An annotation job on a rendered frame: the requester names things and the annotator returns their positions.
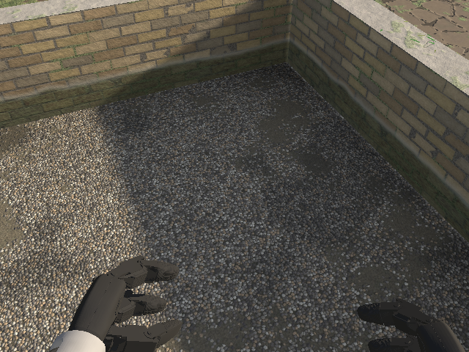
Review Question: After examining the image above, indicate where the left robot hand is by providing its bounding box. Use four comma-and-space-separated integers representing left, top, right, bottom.
68, 255, 182, 352

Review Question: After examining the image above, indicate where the left robot forearm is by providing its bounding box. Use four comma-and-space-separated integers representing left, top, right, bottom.
49, 330, 106, 352

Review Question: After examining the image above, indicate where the right robot hand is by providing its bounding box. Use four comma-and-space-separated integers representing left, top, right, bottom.
357, 298, 465, 352

